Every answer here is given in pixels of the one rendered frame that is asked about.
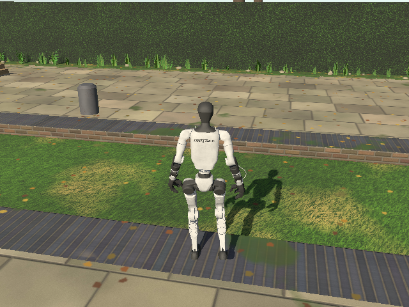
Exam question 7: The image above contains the right robot upper arm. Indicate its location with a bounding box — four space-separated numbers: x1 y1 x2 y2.
219 130 236 166

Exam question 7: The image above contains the robot right hand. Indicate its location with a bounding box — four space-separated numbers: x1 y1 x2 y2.
230 184 245 199

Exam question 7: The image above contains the robot left hand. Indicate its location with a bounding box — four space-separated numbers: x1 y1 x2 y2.
168 179 183 193

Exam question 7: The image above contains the left robot upper arm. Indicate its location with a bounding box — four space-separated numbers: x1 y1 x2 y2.
174 129 192 164

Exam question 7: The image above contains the right robot forearm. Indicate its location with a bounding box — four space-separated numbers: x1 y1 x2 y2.
229 156 243 185

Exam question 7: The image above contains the right robot thigh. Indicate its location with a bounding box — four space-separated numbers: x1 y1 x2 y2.
213 178 226 219

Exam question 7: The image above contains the robot right shin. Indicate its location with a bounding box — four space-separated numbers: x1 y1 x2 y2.
217 208 226 251

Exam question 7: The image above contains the left robot forearm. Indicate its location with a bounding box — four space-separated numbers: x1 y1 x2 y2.
169 154 181 180

